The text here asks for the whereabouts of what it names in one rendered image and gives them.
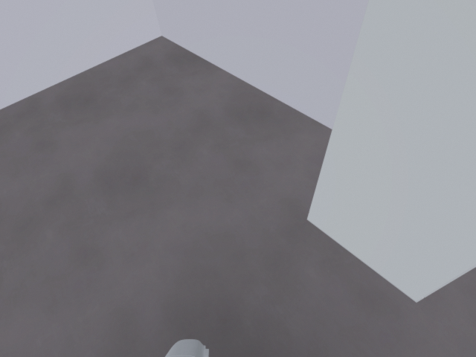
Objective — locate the fridge door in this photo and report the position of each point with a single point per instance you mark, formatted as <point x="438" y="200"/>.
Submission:
<point x="398" y="183"/>

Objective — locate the robot left thigh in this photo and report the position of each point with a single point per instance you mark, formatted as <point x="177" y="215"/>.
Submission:
<point x="188" y="348"/>

